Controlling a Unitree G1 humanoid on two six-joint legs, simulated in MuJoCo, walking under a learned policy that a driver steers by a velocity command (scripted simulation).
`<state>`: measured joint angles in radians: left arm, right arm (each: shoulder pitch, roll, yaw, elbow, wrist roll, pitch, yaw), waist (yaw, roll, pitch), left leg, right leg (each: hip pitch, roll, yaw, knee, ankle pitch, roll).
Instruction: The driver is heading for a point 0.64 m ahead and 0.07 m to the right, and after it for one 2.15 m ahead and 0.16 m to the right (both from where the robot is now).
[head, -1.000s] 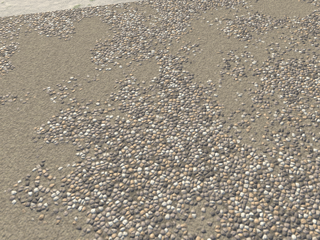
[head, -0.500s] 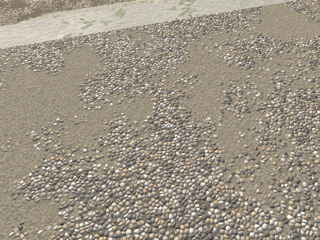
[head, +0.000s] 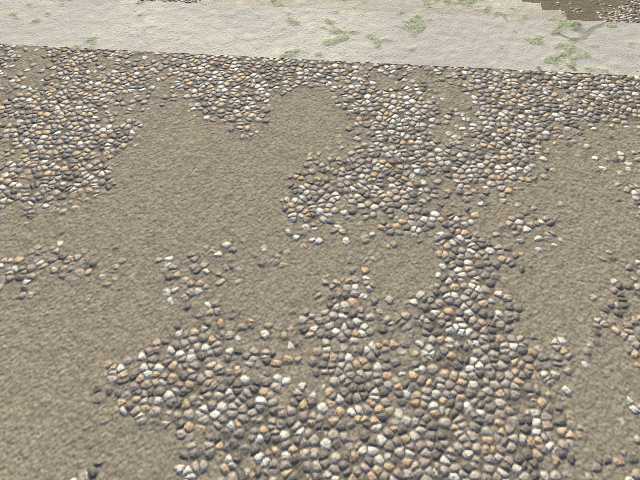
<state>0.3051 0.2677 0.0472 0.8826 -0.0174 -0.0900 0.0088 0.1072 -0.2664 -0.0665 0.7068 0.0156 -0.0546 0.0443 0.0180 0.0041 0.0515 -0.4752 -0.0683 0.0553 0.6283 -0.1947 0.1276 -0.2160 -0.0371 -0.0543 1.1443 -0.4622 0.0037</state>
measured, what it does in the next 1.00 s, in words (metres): walks ahead: right foot, then left foot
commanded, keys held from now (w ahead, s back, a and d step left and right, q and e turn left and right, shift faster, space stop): w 0.18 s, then w+e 0.40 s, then w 0.02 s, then no key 0.40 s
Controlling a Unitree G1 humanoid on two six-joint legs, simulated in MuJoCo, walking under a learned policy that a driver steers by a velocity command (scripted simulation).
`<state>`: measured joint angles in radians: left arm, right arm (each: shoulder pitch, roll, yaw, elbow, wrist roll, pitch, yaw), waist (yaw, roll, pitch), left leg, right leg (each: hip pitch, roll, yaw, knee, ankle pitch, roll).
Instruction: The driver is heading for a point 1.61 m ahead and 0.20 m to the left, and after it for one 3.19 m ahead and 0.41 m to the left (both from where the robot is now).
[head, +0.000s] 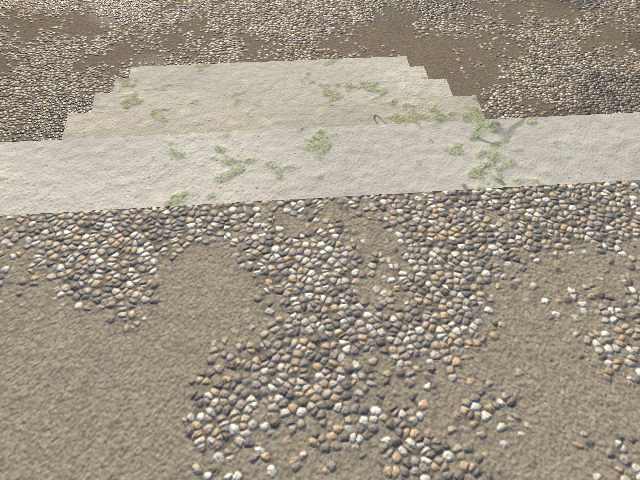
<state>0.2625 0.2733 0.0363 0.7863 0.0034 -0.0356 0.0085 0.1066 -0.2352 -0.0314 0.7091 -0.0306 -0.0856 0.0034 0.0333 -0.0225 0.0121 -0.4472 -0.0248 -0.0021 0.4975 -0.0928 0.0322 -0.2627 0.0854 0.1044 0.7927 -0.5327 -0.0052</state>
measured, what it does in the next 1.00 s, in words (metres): steps on the spot: right foot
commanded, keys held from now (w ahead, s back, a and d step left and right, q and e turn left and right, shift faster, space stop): no key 0.96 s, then w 0.04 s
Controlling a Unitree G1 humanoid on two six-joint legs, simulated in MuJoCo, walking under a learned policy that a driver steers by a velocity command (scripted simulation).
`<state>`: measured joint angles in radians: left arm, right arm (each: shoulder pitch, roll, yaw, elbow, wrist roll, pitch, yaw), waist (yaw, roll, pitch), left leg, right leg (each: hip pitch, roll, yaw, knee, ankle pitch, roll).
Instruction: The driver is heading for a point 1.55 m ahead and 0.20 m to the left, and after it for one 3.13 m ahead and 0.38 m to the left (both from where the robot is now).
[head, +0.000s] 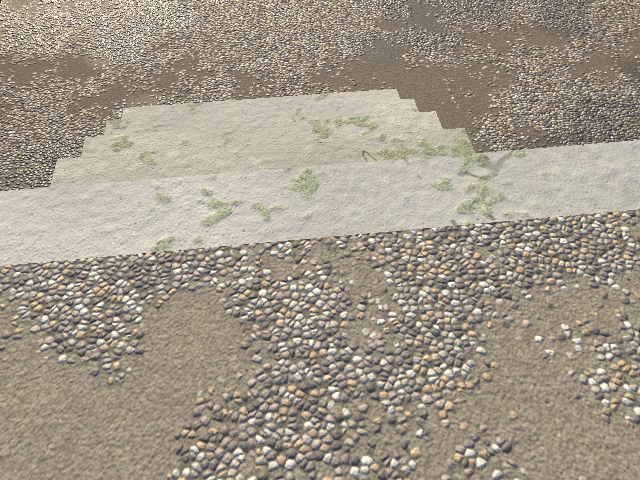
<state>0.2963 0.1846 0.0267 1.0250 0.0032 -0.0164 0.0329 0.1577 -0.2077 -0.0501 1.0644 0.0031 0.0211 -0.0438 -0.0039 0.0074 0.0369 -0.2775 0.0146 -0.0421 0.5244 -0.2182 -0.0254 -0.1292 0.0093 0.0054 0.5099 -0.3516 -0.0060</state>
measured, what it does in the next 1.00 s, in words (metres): walks ahead: right foot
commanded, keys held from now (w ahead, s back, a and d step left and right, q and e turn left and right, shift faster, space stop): w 0.68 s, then no key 0.18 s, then q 0.14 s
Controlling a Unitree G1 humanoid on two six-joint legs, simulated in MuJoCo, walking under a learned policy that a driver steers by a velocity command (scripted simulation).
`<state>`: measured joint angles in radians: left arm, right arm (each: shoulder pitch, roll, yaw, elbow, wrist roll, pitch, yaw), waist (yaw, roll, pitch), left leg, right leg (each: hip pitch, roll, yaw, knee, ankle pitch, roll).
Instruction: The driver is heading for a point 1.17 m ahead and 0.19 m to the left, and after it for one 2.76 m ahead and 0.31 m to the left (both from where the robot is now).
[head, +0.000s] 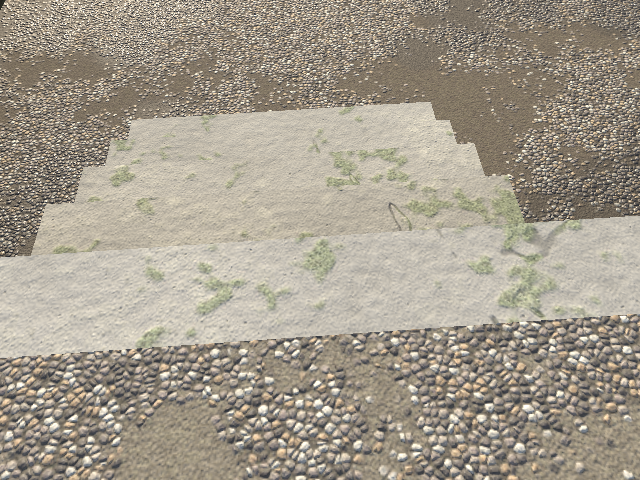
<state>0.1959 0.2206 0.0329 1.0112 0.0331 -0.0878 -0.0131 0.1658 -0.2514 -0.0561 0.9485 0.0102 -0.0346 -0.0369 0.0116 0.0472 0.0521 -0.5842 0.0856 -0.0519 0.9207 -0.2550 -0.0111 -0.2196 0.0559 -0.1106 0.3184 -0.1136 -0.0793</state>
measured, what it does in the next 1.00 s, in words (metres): walks ahead, turning left: left foot, then right foot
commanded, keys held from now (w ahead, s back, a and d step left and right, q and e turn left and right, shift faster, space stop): q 0.34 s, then no key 0.64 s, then w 0.02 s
